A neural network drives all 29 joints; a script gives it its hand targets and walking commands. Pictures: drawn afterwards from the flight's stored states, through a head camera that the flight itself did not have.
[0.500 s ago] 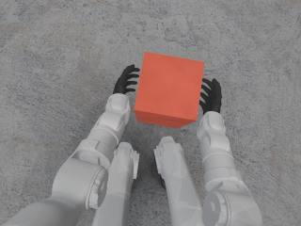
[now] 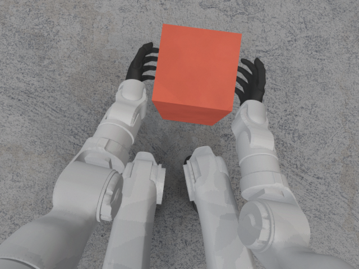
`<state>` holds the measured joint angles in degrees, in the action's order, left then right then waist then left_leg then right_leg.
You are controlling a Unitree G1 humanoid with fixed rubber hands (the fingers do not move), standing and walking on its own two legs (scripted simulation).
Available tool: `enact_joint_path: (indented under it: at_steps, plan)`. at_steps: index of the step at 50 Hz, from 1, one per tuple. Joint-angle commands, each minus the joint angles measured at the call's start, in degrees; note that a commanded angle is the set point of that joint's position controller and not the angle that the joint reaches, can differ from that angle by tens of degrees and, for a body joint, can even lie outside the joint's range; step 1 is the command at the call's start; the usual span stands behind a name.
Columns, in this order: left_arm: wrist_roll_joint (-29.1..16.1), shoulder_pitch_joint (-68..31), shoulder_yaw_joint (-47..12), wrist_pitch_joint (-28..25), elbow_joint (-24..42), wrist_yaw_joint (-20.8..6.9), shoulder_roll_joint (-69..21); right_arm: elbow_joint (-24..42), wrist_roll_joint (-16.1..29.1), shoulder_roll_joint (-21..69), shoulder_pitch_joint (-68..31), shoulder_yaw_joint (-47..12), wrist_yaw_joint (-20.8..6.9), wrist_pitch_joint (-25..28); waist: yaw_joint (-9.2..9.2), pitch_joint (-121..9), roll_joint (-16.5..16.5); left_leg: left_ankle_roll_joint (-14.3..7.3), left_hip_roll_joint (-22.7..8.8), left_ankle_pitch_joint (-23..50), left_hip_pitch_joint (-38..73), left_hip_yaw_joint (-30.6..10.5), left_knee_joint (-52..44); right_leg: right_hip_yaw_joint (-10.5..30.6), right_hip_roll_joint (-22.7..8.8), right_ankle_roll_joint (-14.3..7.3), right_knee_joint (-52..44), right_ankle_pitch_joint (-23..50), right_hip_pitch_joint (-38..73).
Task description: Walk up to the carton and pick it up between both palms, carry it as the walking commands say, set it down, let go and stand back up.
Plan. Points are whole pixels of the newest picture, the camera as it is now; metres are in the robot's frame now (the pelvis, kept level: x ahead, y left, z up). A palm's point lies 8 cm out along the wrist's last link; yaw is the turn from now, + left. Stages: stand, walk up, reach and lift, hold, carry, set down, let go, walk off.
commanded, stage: set down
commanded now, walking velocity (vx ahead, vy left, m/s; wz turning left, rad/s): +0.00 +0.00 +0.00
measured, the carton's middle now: (193, 86) +0.49 -0.07 -0.23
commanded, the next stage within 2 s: none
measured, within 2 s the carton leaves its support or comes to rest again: neither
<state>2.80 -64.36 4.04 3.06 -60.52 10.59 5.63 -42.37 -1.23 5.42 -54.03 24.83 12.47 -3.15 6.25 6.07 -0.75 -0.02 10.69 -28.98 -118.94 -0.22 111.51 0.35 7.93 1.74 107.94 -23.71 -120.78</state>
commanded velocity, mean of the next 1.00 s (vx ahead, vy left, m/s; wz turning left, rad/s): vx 0.00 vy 0.00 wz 0.00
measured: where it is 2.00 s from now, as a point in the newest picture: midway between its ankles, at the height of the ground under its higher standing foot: (172, 200)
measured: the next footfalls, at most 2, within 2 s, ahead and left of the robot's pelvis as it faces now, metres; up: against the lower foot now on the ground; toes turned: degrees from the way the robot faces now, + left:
none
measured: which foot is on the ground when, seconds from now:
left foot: down 0.00-1.00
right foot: down 0.00-1.00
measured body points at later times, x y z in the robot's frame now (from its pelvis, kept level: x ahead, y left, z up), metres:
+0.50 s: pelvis +0.01 +0.01 -0.04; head +0.32 +0.01 +0.28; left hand +0.51 +0.06 -0.20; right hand +0.46 -0.18 -0.18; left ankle +0.12 +0.09 -0.41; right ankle +0.15 -0.10 -0.41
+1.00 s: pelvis +0.00 +0.00 -0.06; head +0.32 +0.02 +0.26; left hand +0.51 +0.05 -0.22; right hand +0.45 -0.19 -0.20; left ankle +0.12 +0.09 -0.41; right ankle +0.15 -0.10 -0.41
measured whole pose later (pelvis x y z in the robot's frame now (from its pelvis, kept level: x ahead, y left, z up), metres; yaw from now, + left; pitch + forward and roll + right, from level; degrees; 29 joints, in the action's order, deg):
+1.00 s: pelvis +0.00 +0.00 -0.06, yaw -1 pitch +36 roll -2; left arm 2.0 -70.1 1.6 4.9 -66.0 11.7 7.1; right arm -49.8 -0.6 2.3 -60.1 26.0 11.0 -3.2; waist 8.4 8.3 1.5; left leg -0.6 10.6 -29.9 -128.8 1.4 122.3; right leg -0.7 8.1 2.7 118.1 -24.4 -130.3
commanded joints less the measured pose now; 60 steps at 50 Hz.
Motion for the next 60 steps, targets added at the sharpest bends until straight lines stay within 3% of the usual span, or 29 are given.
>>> enact_joint_path:
  at_steps: [1, 3, 5, 7, 8, 12, 13, 14, 16, 18, 21, 25, 26, 31, 32, 35, 37, 41, 42, 43, 46, 47, 48, 49, 50, 52, 53, 58, 60]
  plan:
    - [0.0, -29.8, -14.1, -2.8, 9.4, -9.1, -51.1, 3.2, 0.1, 43.0, -35.5, -28.1, -10.0, 0.5, 0.45, -65.8, -2.6, -2.1, 1.3, 3.9, 21.3, -2.3, -8.2, 2.3, 1.4, 1.0, -6.3, 5.4, 36.9]
    - [-1.0, -32.3, -15.9, -2.3, 7.2, -9.7, -50.3, 1.1, -0.8, 44.0, -34.3, -28.9, -9.7, 0.0, 3.69, -65.1, -2.0, -2.5, 0.7, 1.5, 19.3, -3.2, -7.2, 2.1, 0.6, 1.6, -5.2, 4.8, 37.9]
    - [-1.8, -33.9, -15.9, -2.9, 10.9, -9.4, -50.0, 2.2, 0.9, 45.3, -35.8, -28.8, -10.2, 0.1, 2.18, -67.5, -1.8, -3.0, 0.7, 3.0, 22.7, -3.0, -6.8, 1.1, 1.3, 1.5, -3.9, 5.0, 36.1]
    - [-3.2, -36.0, -17.9, -2.9, 10.6, -9.3, -51.1, 4.8, 1.3, 45.0, -37.1, -28.9, -9.9, 0.1, 3.83, -70.1, -2.4, -2.9, 0.5, 4.4, 23.0, -2.7, -5.2, 0.9, 1.8, 1.6, -2.6, 7.2, 37.0]
    - [-1.1, -34.5, -16.1, -2.7, 8.3, -9.4, -50.9, -1.1, 1.6, 45.3, -35.4, -29.6, -10.3, -0.2, 1.45, -65.1, -2.2, -2.4, 0.9, 2.5, 22.1, -2.6, -6.3, 0.4, 1.4, 1.2, -2.8, 5.2, 34.7]
    - [-4.0, -36.7, -19.0, -3.2, 13.1, -8.9, -51.0, 8.4, 4.3, 45.4, -41.7, -32.5, -10.6, 0.5, 1.03, -73.8, -2.0, -2.8, 0.7, 7.8, 25.5, -3.2, -3.9, -0.8, 1.6, 1.9, 0.5, 10.4, 34.8]
    - [-5.1, -37.6, -20.1, -3.0, 13.5, -8.8, -52.5, 4.9, 3.5, 44.1, -38.1, -31.7, -10.3, 0.2, 3.45, -73.2, -2.7, -2.2, 0.9, 7.9, 25.0, -2.0, -2.5, 0.0, 1.6, 1.2, 0.0, 10.5, 37.6]
    - [-6.3, -39.8, -20.9, -3.4, 17.0, -8.7, -53.1, 6.9, 4.3, 45.3, -38.4, -32.4, -10.3, 0.0, 2.88, -76.8, -3.3, -2.2, 1.1, 9.8, 27.1, -2.9, -2.7, -0.3, 1.8, 1.1, 1.5, 12.3, 37.6]
    - [-4.2, -35.5, -21.0, -2.6, 11.4, -8.2, -51.6, 0.7, 3.9, 46.5, -33.4, -32.5, -10.6, -1.0, 3.14, -71.4, -2.5, -2.1, 0.3, 8.6, 28.9, -3.6, -3.5, -1.3, 1.9, 1.6, 1.9, 10.1, 34.2]
    - [-2.5, -32.3, -19.3, -1.6, 8.8, -8.3, -52.5, 4.1, 4.6, 45.7, -38.8, -34.1, -11.4, -0.6, 0.03, -70.9, -2.9, -2.0, 0.5, 7.7, 29.9, -3.5, -3.7, -0.7, 1.7, 1.2, 1.8, 7.4, 32.3]
    - [-1.3, -31.9, -17.3, -1.6, 9.3, -8.8, -52.3, 3.0, 3.2, 45.9, -36.4, -30.6, -11.6, -0.9, 0.45, -68.1, -4.5, -2.2, 0.9, 8.3, 26.9, -3.0, -3.2, -1.1, 2.3, 1.6, 1.7, 9.1, 29.0]
    - [-2.3, -34.2, -17.5, -1.4, 9.9, -9.9, -56.0, 0.4, 0.4, 43.9, -34.8, -27.4, -12.3, -1.1, 4.16, -64.2, -5.9, -1.6, 1.1, 8.2, 24.8, -4.3, -3.5, -1.5, 2.0, 1.0, 2.7, 9.2, 25.6]
    - [-3.1, -35.3, -18.8, -2.0, 11.9, -9.9, -53.9, 5.0, 2.1, 44.2, -37.3, -28.2, -12.1, -0.6, 3.17, -67.8, -5.9, -1.8, 0.7, 10.7, 26.3, -4.1, -2.3, -0.8, 1.6, 1.0, 3.2, 10.7, 25.8]
    - [-3.5, -36.1, -18.2, -2.3, 9.3, -9.8, -52.9, -2.4, 0.9, 43.8, -34.4, -25.5, -12.8, -1.1, 5.32, -62.0, -7.3, -1.7, 0.7, 5.9, 24.2, -4.4, -3.5, -0.9, 1.0, 0.6, 2.7, 6.7, 23.2]
    - [-3.2, -36.1, -16.9, -2.3, 8.6, -10.0, -52.1, -6.0, -0.1, 45.1, -33.5, -25.8, -13.0, -1.7, 4.67, -59.5, -5.0, -1.9, 1.0, 4.3, 22.0, -4.1, -3.3, -1.5, 0.9, 1.1, 2.2, 4.7, 22.6]
    - [-2.5, -34.0, -16.7, -1.6, 5.7, -10.2, -53.2, -1.0, -0.8, 42.1, -35.3, -23.0, -13.2, -0.4, 6.35, -62.3, -7.6, -1.5, 0.3, 4.7, 22.6, -5.1, -4.0, -1.5, 0.8, 0.4, 3.2, 6.7, 22.4]
    - [-2.9, -35.9, -16.5, -2.6, 8.8, -9.4, -51.1, -2.0, 0.8, 42.6, -37.1, -23.9, -13.6, -0.2, 3.26, -63.1, -8.6, -1.6, 0.9, 7.3, 24.2, -4.8, -3.6, -1.5, 0.7, 0.4, 3.8, 7.3, 19.8]
    - [-1.7, -36.2, -14.7, -2.4, 4.8, -9.2, -48.8, -7.1, -0.3, 42.9, -34.9, -23.2, -14.3, -0.7, 4.18, -58.4, -3.9, -2.5, 0.1, 3.1, 20.2, -6.0, -4.0, -2.1, 0.3, 0.8, 4.6, 5.1, 17.5]
    - [-1.0, -34.4, -13.6, -2.5, 4.9, -9.2, -47.8, -5.4, 0.5, 42.2, -37.1, -23.7, -14.3, -0.5, 1.09, -59.1, -6.1, -2.2, -0.1, 3.6, 20.0, -4.4, -3.6, -0.8, 0.1, 0.9, 4.2, 4.6, 19.0]
    - [-1.2, -36.0, -13.7, -3.0, 5.9, -9.1, -47.3, -4.4, 0.9, 44.6, -37.0, -24.4, -14.3, -0.4, 0.7, -60.8, -3.2, -2.6, 0.1, 4.8, 20.0, -5.3, -3.8, -1.9, 0.5, 1.5, 4.7, 6.6, 19.3]
    - [-2.3, -38.6, -14.6, -3.6, 7.0, -9.3, -46.6, -4.9, 2.0, 45.1, -39.4, -24.8, -13.6, 0.0, 1.68, -61.6, -2.7, -2.8, 0.0, 3.2, 17.2, -3.0, -2.1, -1.3, 0.5, 1.8, 3.3, 6.1, 22.0]
    - [-2.7, -40.0, -15.7, -3.8, 9.4, -9.4, -45.6, -8.2, 1.9, 45.7, -35.2, -24.1, -13.8, -0.5, 2.29, -61.1, -4.1, -2.7, -0.7, 3.8, 16.4, -3.3, -1.2, -0.3, 0.6, 1.2, 4.5, 7.4, 20.6]
    - [-1.3, -38.3, -14.8, -3.9, 8.9, -9.1, -44.9, -5.8, 2.8, 45.6, -36.8, -25.0, -13.8, 0.1, 0.13, -60.6, -4.4, -2.8, -0.9, 5.0, 16.1, -3.1, -1.2, 0.1, 0.8, 1.3, 4.4, 8.5, 20.8]
    - [-0.7, -36.7, -15.3, -3.3, 5.9, -9.5, -45.6, -8.5, 1.0, 44.5, -34.9, -23.2, -13.7, -0.3, 1.64, -57.7, -5.1, -2.7, -0.6, 3.4, 14.6, -3.3, -1.5, -0.2, 0.6, 0.8, 4.6, 6.7, 19.5]
    - [-0.2, -37.4, -14.4, -3.3, 6.3, -9.9, -44.7, -7.3, 2.2, 45.4, -36.5, -24.3, -13.7, -0.1, -0.08, -57.7, -4.9, -2.8, -0.7, 3.4, 12.8, -1.8, -0.9, 0.8, 0.6, 1.2, 3.9, 7.8, 22.3]
    - [-0.1, -35.5, -13.8, -3.0, 3.6, -10.1, -47.6, -8.9, -0.3, 43.4, -34.9, -21.4, -13.4, 0.3, 1.28, -55.6, -7.5, -2.7, -0.2, 2.1, 13.4, -3.5, -2.4, 0.2, 0.4, 0.5, 4.5, 6.2, 18.6]
    - [1.1, -33.6, -11.7, -3.5, 4.9, -10.2, -44.4, -11.5, 0.3, 45.0, -33.5, -22.3, -13.6, 0.1, -1.32, -54.3, -6.6, -2.8, -0.4, 2.4, 11.8, -2.1, -2.0, 1.4, 0.1, 0.7, 3.1, 5.8, 19.6]
    - [-0.5, -37.7, -13.4, -3.4, 2.9, -10.7, -43.6, -15.1, -2.7, 42.7, -31.0, -18.0, -13.2, -0.1, 4.9, -53.1, -6.3, -3.2, -1.0, 0.0, 11.8, -3.9, -2.0, 0.2, -0.2, 0.4, 4.2, 4.3, 17.6]
    - [0.3, -33.7, -12.8, -3.3, 0.2, -10.6, -44.8, -13.4, -2.9, 40.0, -33.1, -17.9, -13.3, 0.5, 3.25, -49.5, -7.1, -3.0, -0.7, 0.5, 10.3, -4.7, -3.4, 0.0, -0.2, 0.2, 4.5, 4.5, 16.0]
